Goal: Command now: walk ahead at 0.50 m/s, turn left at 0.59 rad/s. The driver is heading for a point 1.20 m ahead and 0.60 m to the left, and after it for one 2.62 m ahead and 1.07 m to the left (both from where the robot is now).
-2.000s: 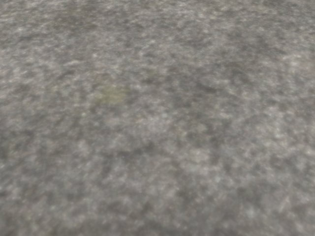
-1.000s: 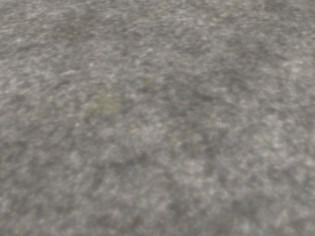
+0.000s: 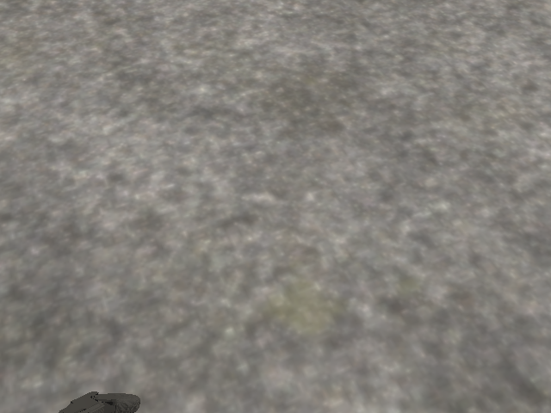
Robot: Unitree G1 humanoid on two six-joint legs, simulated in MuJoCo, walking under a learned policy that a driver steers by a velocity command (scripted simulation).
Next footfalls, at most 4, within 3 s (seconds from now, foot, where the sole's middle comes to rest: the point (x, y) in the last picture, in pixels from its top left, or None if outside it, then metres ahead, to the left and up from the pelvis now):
0.08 right None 0.23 -0.13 -0.77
0.60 left None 0.44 0.14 -0.77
1.14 right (189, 285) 0.80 0.17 -0.77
1.66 left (71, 263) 0.89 0.49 -0.77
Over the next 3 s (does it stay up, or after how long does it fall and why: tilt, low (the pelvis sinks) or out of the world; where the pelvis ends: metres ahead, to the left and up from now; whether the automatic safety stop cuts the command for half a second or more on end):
stays up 1.13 0.59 0.01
